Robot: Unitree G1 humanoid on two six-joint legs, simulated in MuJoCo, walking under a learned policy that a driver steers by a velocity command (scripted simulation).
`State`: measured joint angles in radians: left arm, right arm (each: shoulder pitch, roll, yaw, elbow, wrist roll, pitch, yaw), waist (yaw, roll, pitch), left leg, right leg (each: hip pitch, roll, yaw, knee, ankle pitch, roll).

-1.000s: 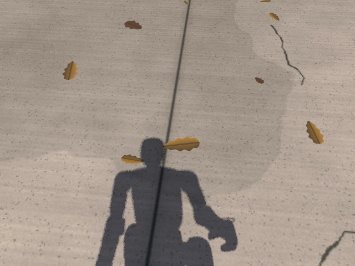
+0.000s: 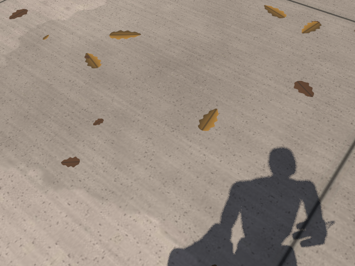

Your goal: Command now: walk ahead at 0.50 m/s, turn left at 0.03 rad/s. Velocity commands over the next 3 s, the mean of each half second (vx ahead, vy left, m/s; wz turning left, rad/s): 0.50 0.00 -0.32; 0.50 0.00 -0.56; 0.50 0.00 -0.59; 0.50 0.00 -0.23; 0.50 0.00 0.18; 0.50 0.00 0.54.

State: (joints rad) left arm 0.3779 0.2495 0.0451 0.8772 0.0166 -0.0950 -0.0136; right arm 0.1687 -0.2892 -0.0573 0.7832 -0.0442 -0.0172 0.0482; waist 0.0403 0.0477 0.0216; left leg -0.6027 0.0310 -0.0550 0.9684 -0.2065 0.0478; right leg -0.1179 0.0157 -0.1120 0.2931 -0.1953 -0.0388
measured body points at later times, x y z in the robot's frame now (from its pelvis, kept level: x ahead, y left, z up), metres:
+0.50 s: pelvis +0.24 +0.03 +0.00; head +0.26 +0.04 +0.45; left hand +0.42 +0.26 -0.13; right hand +0.19 -0.24 -0.13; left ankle +0.20 +0.12 -0.75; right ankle +0.30 -0.13 -0.67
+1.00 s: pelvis +0.47 -0.10 +0.00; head +0.49 -0.13 +0.45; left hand +0.63 +0.13 -0.12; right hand +0.48 -0.40 -0.12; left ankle +0.64 +0.01 -0.67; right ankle +0.42 -0.13 -0.75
